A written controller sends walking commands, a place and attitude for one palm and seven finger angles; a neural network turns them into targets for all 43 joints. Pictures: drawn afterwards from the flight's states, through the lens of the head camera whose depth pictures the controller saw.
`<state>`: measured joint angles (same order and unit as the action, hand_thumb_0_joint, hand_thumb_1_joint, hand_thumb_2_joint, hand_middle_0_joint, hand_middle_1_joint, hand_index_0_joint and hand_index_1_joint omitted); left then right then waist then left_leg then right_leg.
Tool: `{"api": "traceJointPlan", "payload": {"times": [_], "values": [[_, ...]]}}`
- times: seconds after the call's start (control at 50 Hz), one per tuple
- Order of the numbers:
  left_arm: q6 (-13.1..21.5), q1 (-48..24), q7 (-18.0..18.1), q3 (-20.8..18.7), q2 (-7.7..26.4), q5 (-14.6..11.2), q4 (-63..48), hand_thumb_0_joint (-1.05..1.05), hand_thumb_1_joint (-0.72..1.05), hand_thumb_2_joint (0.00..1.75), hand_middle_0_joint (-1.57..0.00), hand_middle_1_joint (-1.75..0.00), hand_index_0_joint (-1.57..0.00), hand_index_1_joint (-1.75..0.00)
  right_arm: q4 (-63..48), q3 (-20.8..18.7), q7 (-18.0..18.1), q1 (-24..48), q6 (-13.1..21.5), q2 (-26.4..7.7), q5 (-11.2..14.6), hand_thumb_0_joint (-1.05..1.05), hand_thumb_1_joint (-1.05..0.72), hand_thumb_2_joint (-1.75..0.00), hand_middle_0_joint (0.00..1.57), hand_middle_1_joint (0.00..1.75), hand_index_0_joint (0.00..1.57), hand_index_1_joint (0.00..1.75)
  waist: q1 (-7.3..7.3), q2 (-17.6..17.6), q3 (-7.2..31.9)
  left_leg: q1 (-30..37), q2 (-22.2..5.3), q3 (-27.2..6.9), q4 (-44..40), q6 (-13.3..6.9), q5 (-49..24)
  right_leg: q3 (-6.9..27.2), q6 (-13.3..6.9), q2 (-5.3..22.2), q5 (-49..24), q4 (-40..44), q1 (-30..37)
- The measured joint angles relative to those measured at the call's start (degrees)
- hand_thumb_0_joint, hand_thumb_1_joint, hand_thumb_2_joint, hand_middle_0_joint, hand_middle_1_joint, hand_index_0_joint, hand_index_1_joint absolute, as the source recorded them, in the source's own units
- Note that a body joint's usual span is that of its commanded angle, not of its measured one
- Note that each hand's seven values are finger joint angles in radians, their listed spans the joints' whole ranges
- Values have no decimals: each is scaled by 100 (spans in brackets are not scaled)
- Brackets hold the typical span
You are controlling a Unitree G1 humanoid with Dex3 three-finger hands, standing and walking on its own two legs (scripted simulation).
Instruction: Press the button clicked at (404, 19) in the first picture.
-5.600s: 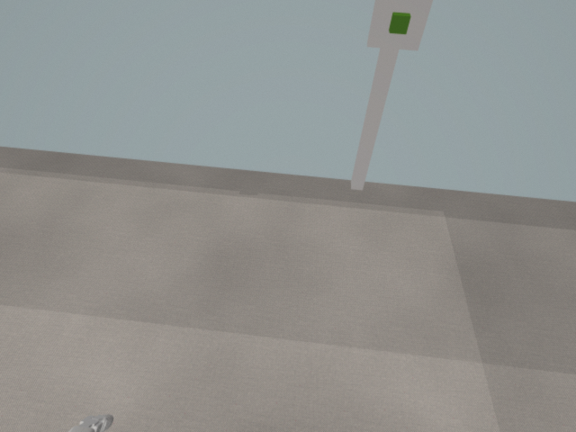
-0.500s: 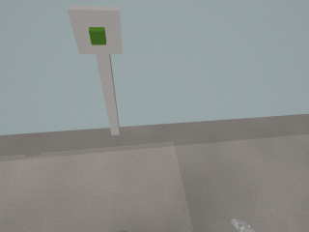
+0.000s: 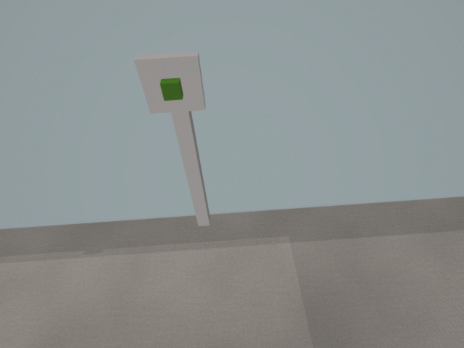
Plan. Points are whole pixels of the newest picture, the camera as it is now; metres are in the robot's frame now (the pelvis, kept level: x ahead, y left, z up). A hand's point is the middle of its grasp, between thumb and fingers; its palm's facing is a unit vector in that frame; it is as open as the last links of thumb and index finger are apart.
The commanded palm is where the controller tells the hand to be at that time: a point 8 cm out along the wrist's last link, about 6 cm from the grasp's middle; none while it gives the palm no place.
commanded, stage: take the last steps up to it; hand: left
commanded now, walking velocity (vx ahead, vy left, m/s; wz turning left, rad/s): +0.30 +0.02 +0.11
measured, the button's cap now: (172, 88) +0.80 +0.22 +0.05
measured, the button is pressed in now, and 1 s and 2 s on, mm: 0 0 0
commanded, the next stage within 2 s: come to a stop and stand still in 0.94 s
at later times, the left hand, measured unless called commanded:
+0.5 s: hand out of the picture -0.03 +0.22 -0.18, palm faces +0.14 -0.98 -0.12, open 7.4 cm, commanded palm none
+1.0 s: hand (161, 250) +0.38 +0.21 -0.17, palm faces -0.03 -0.98 -0.22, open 7.4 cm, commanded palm none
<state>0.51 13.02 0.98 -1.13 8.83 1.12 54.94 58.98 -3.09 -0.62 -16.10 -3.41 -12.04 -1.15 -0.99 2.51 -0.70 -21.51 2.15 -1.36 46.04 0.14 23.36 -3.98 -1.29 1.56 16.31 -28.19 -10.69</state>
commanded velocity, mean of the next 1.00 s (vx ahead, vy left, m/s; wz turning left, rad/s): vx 0.26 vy -0.04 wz -0.01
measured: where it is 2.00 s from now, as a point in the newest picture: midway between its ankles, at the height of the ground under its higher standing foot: outside the picture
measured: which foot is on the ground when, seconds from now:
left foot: up 0.00-0.38, down 0.40-0.96, up 0.98-1.00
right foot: down 0.00-0.40, up 0.42-0.94, down 0.96-1.00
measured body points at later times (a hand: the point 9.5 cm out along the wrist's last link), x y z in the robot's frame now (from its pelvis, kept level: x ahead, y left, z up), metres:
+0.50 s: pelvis +0.09 +0.08 -0.01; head +0.09 +0.10 +0.44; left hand -0.03 +0.27 -0.17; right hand +0.18 -0.15 -0.14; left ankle +0.11 +0.17 -0.74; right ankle +0.02 -0.07 -0.68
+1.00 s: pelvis +0.26 +0.03 -0.02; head +0.29 +0.01 +0.43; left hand +0.38 +0.26 -0.15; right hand +0.14 -0.15 -0.18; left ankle +0.12 +0.17 -0.72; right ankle +0.35 -0.05 -0.74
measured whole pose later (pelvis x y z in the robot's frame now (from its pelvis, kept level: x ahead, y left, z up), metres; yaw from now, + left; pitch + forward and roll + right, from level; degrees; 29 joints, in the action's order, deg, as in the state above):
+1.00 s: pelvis +0.26 +0.03 -0.02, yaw +1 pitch -1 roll +1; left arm 3.2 5.4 -0.6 -2.7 9.4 1.2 57.6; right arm 67.4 -1.7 0.7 -27.0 1.5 -5.6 -0.7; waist -4.0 1.3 -5.2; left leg -5.0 -5.4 8.1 41.2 1.4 28.6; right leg -7.6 -3.3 3.0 10.1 -35.1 -23.7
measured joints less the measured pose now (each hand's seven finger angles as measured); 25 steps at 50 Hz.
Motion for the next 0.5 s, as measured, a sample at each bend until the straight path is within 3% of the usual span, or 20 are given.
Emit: {"api": "traceJointPlan", "payload": {"times": [0.06, 0.14, 0.24, 0.34, 0.4, 0.46, 0.5], "values": [[86, 310, 26, -26, -51, -8, 144, 0, 92, 90, -21, -30, -20, -30, 62, -69, -76, -95, 21, -49, -35, 1, -91, -90, 19, 29, 20, 30, 4, -19, 85, -413, -174, 100, 990, 81, -449, -57, -5, 41, -200, 454, 284], [186, 671, 10, -16, -52, -5, 384, 0, 93, 90, -21, -30, -20, -30, 129, -125, -94, -210, 68, -85, -46, 1, -91, -90, 19, 29, 19, 30, 16, -5, 127, -660, -482, 133, 1268, 195, -1001, -226, 18, 58, -308, 855, 590], [260, 1111, -6, -1, -116, 36, 698, 0, 92, 90, -20, -30, -20, -30, 237, -118, -113, -153, 69, -66, -38, 1, -91, -90, 19, 29, 19, 30, 168, -42, 130, -611, -736, 249, 652, 228, -1062, -351, 102, 102, -251, 1047, 811], [234, 1438, -24, -16, -133, 72, 1027, 0, 91, 90, -20, -30, -20, -30, 207, -36, -132, 139, 187, 55, 0, 1, -91, -90, 19, 29, 19, 30, 366, -196, 50, -215, -731, 533, -561, 128, -764, -414, 303, 244, 13, 894, 923], [168, 1621, -28, -41, -137, 42, 1177, 1, 91, 90, -20, -30, -20, -30, 90, 35, -100, 336, 397, 129, 15, 1, -91, -90, 19, 29, 19, 30, 427, -275, -12, 316, -640, 753, -1500, 15, -1020, -375, 435, 353, 454, 293, 810], [-30, 1547, -39, -54, -116, 32, 1307, 1, 91, 90, -20, -30, -20, -30, -19, 75, -11, 524, 599, 306, -8, 1, -91, -90, 19, 29, 19, 30, 380, -446, -131, 382, -556, 960, -1185, -200, -908, -53, 173, 426, 1158, -1667, 16], [-97, 1394, -67, -84, -90, 43, 1316, 1, 91, 90, -20, -30, -20, -30, -86, 39, 99, 494, 666, 392, 33, 0, -93, -90, 19, 29, 20, 30, 300, -462, -106, 617, -518, 1060, -1386, -252, -807, 24, 73, 375, 956, -2813, -616]]}}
